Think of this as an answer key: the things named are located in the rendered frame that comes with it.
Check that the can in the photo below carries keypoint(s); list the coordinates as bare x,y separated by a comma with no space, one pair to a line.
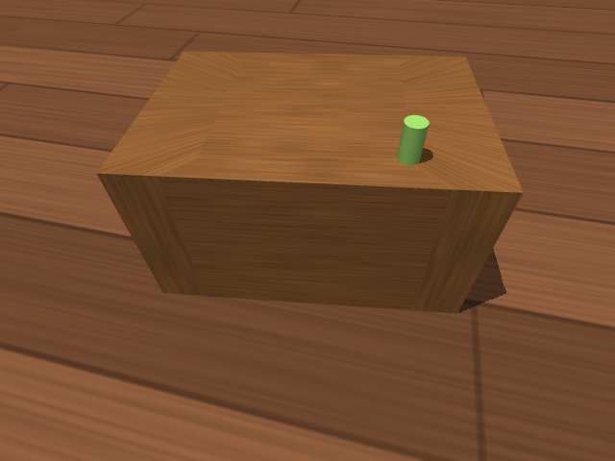
412,140

